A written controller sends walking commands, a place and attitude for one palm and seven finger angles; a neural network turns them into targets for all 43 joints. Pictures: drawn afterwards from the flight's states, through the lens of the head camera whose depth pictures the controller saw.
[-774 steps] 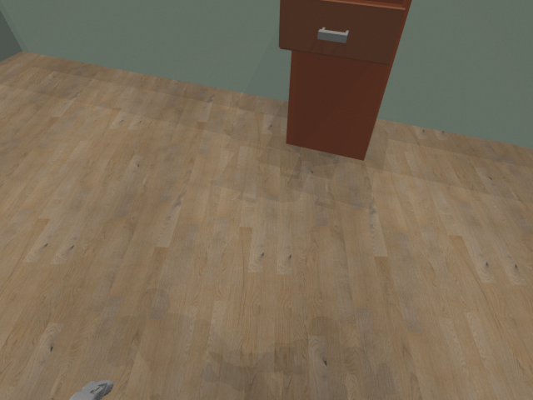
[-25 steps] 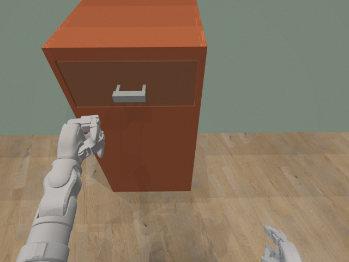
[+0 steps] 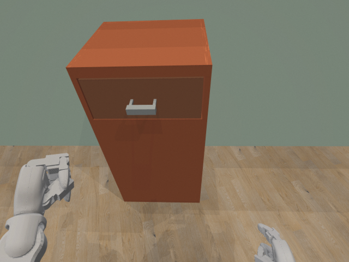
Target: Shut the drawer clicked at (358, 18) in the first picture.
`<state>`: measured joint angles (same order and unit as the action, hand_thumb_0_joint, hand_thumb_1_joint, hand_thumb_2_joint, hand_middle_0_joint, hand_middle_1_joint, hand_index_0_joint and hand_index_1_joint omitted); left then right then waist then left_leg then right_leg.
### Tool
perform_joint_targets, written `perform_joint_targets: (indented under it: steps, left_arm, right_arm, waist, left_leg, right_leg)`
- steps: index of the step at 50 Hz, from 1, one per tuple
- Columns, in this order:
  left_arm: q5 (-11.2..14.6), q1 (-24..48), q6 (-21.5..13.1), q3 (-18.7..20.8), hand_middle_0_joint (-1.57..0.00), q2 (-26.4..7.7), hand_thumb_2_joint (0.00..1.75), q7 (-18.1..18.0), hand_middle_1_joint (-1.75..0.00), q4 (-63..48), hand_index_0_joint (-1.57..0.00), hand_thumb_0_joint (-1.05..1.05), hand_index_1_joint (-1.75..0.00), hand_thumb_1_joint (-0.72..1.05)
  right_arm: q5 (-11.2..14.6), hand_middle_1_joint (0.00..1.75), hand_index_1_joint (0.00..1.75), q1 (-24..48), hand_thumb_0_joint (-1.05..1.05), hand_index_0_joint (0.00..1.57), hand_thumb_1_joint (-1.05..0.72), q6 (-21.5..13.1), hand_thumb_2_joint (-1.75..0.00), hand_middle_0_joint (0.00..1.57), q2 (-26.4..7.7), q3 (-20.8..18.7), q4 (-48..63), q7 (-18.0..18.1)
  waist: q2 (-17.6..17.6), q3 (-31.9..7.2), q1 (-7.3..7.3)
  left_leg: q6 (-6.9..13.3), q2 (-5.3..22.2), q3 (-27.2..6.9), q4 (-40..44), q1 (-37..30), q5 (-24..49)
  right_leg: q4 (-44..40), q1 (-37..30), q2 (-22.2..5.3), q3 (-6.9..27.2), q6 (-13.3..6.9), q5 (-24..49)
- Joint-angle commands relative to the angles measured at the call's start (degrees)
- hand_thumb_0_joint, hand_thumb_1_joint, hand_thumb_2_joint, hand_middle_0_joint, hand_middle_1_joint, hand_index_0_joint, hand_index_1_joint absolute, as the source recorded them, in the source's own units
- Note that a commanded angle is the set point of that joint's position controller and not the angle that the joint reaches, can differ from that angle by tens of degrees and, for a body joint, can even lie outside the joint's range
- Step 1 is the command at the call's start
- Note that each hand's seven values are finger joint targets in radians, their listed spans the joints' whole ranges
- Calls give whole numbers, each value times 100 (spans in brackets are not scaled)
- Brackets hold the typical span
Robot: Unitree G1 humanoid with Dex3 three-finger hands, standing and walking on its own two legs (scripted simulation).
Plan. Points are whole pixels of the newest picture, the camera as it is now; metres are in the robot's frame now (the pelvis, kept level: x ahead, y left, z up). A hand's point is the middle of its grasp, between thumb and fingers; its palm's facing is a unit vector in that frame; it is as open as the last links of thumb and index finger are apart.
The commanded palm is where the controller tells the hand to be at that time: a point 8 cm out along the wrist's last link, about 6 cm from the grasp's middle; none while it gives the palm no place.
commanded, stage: draw the hand back to the body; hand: left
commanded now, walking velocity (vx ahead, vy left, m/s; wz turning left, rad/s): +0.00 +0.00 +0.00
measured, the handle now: (142, 105) +0.61 +0.19 +0.02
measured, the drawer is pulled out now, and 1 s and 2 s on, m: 0.00 0.00 0.00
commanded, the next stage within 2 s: step back with the hand held close in 0.32 s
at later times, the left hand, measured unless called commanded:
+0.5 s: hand (53, 192) +0.19 +0.23 +0.16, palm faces +0.39 -0.84 -0.39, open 3.3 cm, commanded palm +0.13 +0.27 +0.17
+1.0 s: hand (29, 208) +0.16 +0.26 +0.15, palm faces +0.29 -0.81 -0.51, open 3.2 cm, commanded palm +0.10 +0.30 +0.17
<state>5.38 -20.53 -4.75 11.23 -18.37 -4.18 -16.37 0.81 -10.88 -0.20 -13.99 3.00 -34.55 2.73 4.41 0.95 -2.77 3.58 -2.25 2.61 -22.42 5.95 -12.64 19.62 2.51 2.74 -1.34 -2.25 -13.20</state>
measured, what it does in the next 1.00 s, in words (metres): stands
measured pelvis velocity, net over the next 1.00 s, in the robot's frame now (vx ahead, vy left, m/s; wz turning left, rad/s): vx -0.04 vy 0.02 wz -0.02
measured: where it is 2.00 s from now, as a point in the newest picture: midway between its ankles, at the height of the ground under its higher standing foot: outside the picture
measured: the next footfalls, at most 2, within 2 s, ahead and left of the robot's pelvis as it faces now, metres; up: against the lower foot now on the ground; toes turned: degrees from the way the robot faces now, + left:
right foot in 1.60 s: -0.21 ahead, -0.10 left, +0.00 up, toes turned +1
left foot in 2.00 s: -0.06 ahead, +0.08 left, +0.00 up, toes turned -2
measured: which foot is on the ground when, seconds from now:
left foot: down 0.00-1.00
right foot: down 0.00-1.00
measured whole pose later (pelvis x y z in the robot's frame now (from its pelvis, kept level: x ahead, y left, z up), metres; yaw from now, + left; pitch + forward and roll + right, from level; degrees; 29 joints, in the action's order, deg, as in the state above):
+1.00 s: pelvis -0.04 +0.02 -0.01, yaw -1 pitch +1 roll -1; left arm 3.1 -36.5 -11.3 21.2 -24.2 -6.1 -32.3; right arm 0.7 -10.1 1.7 -13.9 -0.9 -29.7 3.3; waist 1.3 1.7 -0.9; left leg 6.0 -3.6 5.0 -26.1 16.5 -10.8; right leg 27.3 15.2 1.1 0.4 0.1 -12.8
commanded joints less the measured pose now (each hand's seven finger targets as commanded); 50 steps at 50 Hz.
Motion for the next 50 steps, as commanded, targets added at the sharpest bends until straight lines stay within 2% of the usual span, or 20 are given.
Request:
perform_joint_targets:
  steps: [1, 5, 7, 12, 15, 19, 21, 22, 23, 24, 25, 28, 31, 32, 35, 36, 42, 44, 47, 50]
  left_arm:
    - [-7, 126, -389, 983, -140, -1177, 90, -106, -160, -1861, -140, 0, -160, 90]
    - [-5, -496, -443, 1100, -140, -1180, 90, -151, -160, -2388, -140, 0, -160, 90]
    - [2, -812, -434, 1120, -140, -1131, 90, -154, -160, -2483, -140, 0, -160, 90]
    - [-56, -562, -385, 846, -140, -823, 90, -164, -160, -1997, -140, 0, -160, 90]
    - [-63, -406, -434, 995, -140, -969, 90, -199, -160, -1979, -140, 0, -160, 90]
    - [-57, -429, -468, 1039, -140, -1037, 90, -235, -160, -2273, -140, 0, -160, 90]
    - [-72, -464, -447, 1125, -140, -1143, 90, -256, -160, -2392, -140, 0, -160, 90]
    - [-63, -515, -439, 1060, -140, -1062, 90, -259, -160, -2395, -140, 0, -160, 90]
    - [-116, 275, -727, 1966, -140, -1956, 90, -294, -160, -3013, -140, 0, -160, 90]
    - [-112, -434, -761, 1720, -140, -1503, 90, -252, -160, -2348, -140, 0, -160, 90]
    - [-122, -784, -725, 1493, -140, -1257, 90, -211, -160, -2084, -140, 0, -160, 90]
    - [-139, -1079, -743, 1251, -140, -987, 90, -139, -160, -1878, -140, 0, -160, 90]
    - [-129, -1311, -784, 1329, -140, -1077, 90, -143, -160, -1909, -140, 0, -160, 90]
    - [-126, -1425, -797, 1441, -140, -1164, 90, -161, -160, -1913, -140, 0, -160, 90]
    - [-100, -1590, -861, 1639, -140, -1359, 90, -194, -160, -2246, -140, 0, -160, 90]
    - [-89, -1606, -890, 1781, -140, -1533, 90, -225, -160, -2384, -140, 0, -160, 90]
    - [-121, -1766, -921, 1734, -140, -1518, 90, -299, -160, -2838, -140, 0, -160, 90]
    - [-145, -1799, -925, 1708, -140, -1460, 90, -304, -160, -2783, -140, 0, -160, 90]
    - [-191, -1732, -942, 1690, -140, -1374, 90, -303, -160, -2655, -140, 0, -160, 90]
    - [-273, -1615, -981, 1693, -140, -1289, 90, -306, -160, -2497, -140, 0, -160, 90]
  right_arm:
    - [-52, 30, 30, 863, 0, 20, -90, -395, -90, 20, -645, -337, 963, 51]
    - [-39, 30, 30, 804, 0, 20, -90, -521, -90, 20, -615, -348, 985, 46]
    - [-27, 30, 30, 787, 0, 20, -90, -574, -90, 20, -615, -362, 996, 55]
    - [-45, 30, 30, 700, 0, 20, -90, -584, -90, 20, -647, -404, 855, 101]
    - [-63, 30, 30, 713, 0, 20, -90, -574, -90, 20, -639, -406, 847, 154]
    - [-76, 30, 30, 755, 0, 20, -90, -642, -90, 20, -604, -373, 877, 177]
    - [-99, 30, 30, 753, 0, 20, -90, -682, -90, 20, -627, -365, 858, 167]
    - [-92, 30, 30, 754, 0, 20, -90, -690, -90, 20, -595, -347, 865, 162]
    - [-33, 30, 30, 778, 0, 20, -90, -543, -90, 20, -735, -386, 1084, 131]
    - [-98, 30, 30, 706, 0, 20, -90, -435, -90, 20, -638, -400, 908, 127]
    - [-100, 30, 30, 742, 0, 20, -90, -345, -90, 20, -654, -426, 935, 89]
    - [-70, 30, 30, 669, 0, 20, -90, -153, -90, 20, -694, -504, 1003, 45]
    - [-38, 30, 30, 688, 0, 20, -90, -10, -90, 20, -700, -580, 1096, 50]
    - [-18, 30, 30, 682, 0, 20, -90, 39, -90, 20, -661, -591, 1131, 48]
    - [17, 30, 30, 699, 0, 20, -90, 121, -90, 20, -636, -642, 1266, 55]
    - [6, 30, 30, 735, 0, 20, -90, 126, -90, 20, -658, -644, 1300, 72]
    - [22, 30, 30, 595, 0, 20, -90, 48, -90, 20, -694, -662, 1412, 114]
    - [0, 30, 30, 553, 0, 20, -90, -2, -90, 20, -717, -679, 1401, 116]
    - [-20, 30, 30, 539, 0, 20, -90, -82, -90, 20, -752, -687, 1375, 127]
    - [-24, 30, 30, 565, 0, 20, -90, -159, -90, 20, -799, -699, 1387, 144]
  waist:
    - [-113, -539, -73]
    - [47, -581, -90]
    - [-40, -432, -78]
    - [-388, 207, 70]
    - [-475, -15, -2]
    - [-28, -422, -76]
    - [66, -615, -120]
    - [11, -539, -103]
    - [82, -178, 142]
    - [-225, -120, 161]
    - [-287, -84, 155]
    - [-252, -247, 212]
    - [-325, -592, 206]
    - [-486, -734, 200]
    - [-651, -1087, 183]
    - [-543, -1217, 140]
    - [42, -1328, 164]
    - [96, -1185, 174]
    - [191, -847, 197]
    - [52, -501, 216]
  left_leg:
    - [-132, 316, -405, 257, -410, 1127]
    - [-140, 331, -395, 138, -426, 1325]
    - [-147, 353, -421, 145, -363, 1236]
    - [-101, 354, -438, 237, -273, 720]
    - [-67, 321, -429, 223, -312, 596]
    - [-75, 310, -401, 150, -430, 942]
    - [-105, 300, -409, 115, -460, 1180]
    - [-111, 308, -413, 117, -418, 1274]
    - [54, 383, -519, -88, -140, 874]
    - [37, 383, -586, -148, -36, 867]
    - [35, 393, -534, -151, -55, 934]
    - [14, 457, -486, -11, -64, 1308]
    - [33, 507, -445, 53, -137, 1766]
    - [28, 536, -455, 61, -106, 1971]
    - [44, 565, -400, -32, -44, 2282]
    - [37, 545, -404, -30, 6, 2390]
    - [52, 721, -572, 34, 334, 2525]
    - [74, 821, -681, 180, 577, 2199]
    - [167, 984, -870, 501, 1290, 1109]
    - [329, 1138, -1097, 851, 2391, -671]
  right_leg:
    - [-460, 264, -150, 296, 32, 1022]
    - [-396, 274, -190, 316, 40, 1208]
    - [-397, 305, -184, 327, 41, 1091]
    - [-525, 730, -180, 297, 62, 532]
    - [-562, 664, -207, 306, 68, 379]
    - [-423, 369, -255, 376, 40, 809]
    - [-405, 235, -232, 391, 33, 1061]
    - [-333, 197, -249, 372, 32, 1168]
    - [-595, 839, -522, 1110, 143, 1550]
    - [-549, 827, -655, 1014, 102, 1637]
    - [-542, 924, -675, 1015, 157, 1711]
    - [-395, 924, -581, 717, 255, 1760]
    - [-208, 820, -524, 504, 362, 2083]
    - [-102, 701, -503, 434, 365, 2219]
    - [109, 513, -505, 416, 433, 2662]
    - [185, 421, -497, 402, 431, 2772]
    - [633, 364, -345, 360, 394, 2316]
    - [767, 427, -269, 345, 381, 1757]
    - [1030, 320, -201, 382, 353, 1060]
    - [1344, -73, -151, 495, 331, 796]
